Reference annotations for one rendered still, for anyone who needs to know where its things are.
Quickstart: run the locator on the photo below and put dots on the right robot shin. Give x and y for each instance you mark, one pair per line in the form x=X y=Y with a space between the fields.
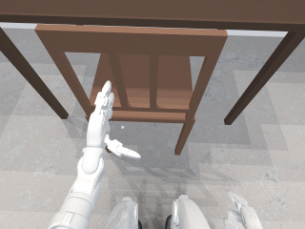
x=173 y=226

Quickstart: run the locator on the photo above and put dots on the robot right hand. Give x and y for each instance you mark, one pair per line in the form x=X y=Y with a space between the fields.
x=246 y=219

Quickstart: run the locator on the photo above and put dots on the table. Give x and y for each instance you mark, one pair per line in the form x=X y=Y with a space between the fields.
x=237 y=15

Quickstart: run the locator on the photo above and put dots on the left robot thigh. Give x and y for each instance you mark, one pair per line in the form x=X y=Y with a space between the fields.
x=124 y=215

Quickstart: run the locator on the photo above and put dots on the robot left hand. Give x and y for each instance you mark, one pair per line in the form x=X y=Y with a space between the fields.
x=99 y=125

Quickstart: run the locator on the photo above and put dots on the robot left forearm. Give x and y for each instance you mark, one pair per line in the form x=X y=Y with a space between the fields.
x=80 y=201

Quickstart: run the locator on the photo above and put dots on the chair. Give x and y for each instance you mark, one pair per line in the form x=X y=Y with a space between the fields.
x=149 y=69

